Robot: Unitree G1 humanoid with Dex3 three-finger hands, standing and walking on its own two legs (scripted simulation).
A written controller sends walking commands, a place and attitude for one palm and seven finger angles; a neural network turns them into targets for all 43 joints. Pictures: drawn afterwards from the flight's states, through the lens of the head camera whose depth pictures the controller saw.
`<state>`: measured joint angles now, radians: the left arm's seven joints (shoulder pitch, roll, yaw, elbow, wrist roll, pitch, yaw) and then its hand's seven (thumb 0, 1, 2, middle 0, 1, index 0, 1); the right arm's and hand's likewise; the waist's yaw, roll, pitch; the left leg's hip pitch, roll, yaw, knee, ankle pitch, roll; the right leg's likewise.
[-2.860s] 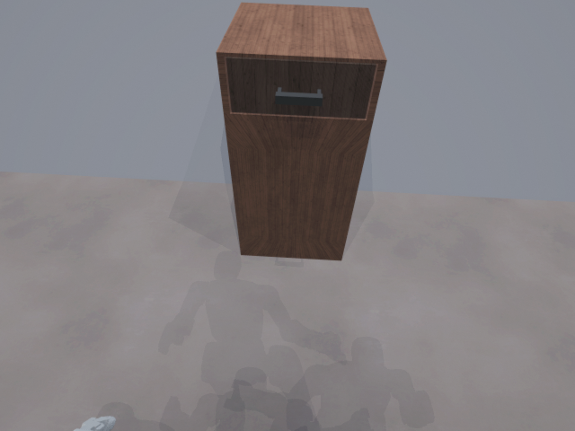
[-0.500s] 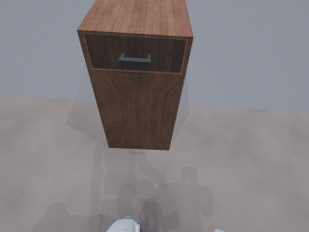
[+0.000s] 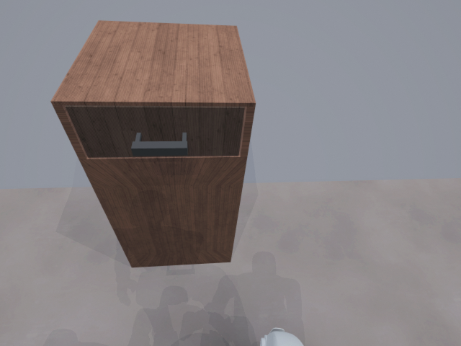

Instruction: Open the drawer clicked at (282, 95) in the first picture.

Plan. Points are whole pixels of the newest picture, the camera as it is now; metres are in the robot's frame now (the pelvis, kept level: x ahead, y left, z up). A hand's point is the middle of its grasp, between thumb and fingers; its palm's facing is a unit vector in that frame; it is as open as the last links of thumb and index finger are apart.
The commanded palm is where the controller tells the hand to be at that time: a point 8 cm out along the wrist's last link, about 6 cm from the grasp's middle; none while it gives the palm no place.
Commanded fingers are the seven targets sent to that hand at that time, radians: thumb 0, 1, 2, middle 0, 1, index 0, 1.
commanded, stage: come to a stop and stand still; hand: left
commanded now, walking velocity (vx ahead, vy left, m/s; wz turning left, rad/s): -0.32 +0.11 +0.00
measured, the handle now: (161, 142) +0.56 +0.17 +0.01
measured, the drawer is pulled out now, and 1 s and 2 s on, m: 0.00 0.00 0.00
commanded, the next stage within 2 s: look again from close up in 1.50 s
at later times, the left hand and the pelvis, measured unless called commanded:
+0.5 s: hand out of the picture +0.07 +0.19 -0.18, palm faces +0.13 -0.96 -0.25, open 7.3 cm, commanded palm none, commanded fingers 0.00 0.90 0.90 -0.20 -0.30 -0.20 -0.30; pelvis +0.00 -0.01 -0.02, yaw +4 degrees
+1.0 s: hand out of the picture -0.10 +0.21 -0.18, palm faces +0.07 -0.98 -0.21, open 7.4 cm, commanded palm none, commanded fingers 0.00 0.90 0.90 -0.20 -0.30 -0.20 -0.30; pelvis -0.06 +0.04 +0.00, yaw +2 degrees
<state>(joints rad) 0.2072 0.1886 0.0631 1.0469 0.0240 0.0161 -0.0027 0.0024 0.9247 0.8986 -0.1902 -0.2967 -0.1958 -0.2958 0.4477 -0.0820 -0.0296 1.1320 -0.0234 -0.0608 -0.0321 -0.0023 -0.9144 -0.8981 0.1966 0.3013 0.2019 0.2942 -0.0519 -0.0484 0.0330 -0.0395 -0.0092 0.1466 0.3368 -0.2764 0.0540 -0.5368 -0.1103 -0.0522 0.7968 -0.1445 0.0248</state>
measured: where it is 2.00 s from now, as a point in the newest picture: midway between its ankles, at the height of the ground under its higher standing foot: outside the picture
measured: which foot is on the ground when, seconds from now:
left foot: down 0.00-0.12, up 0.14-0.54, down 0.56-1.00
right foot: up 0.00-0.08, down 0.10-0.56, up 0.58-0.92, down 0.94-1.00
